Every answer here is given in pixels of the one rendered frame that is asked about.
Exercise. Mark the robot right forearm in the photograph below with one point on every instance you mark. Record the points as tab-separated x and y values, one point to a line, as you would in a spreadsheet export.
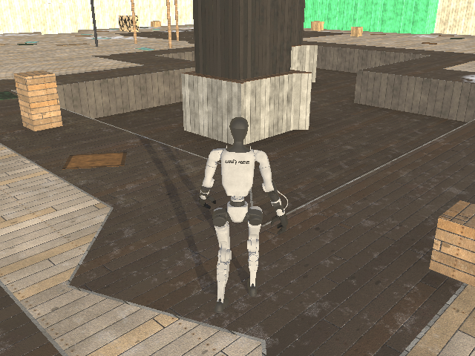
276	201

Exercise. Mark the right robot upper arm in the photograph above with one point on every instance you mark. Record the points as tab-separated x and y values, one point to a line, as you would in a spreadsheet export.
265	170

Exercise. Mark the humanoid robot head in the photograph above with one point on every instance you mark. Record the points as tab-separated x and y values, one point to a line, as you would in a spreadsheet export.
239	127

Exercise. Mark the robot right shin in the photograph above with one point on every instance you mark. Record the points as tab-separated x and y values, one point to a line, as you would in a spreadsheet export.
253	264

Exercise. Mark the left robot upper arm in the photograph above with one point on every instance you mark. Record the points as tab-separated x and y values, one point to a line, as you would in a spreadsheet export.
214	156

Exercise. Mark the robot left forearm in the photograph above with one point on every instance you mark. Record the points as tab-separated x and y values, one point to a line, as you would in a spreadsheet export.
204	191

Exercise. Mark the left robot hand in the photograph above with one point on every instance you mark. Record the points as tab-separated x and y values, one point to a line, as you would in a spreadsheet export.
202	202

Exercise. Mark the right robot hand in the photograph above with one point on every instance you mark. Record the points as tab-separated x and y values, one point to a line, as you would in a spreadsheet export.
282	224

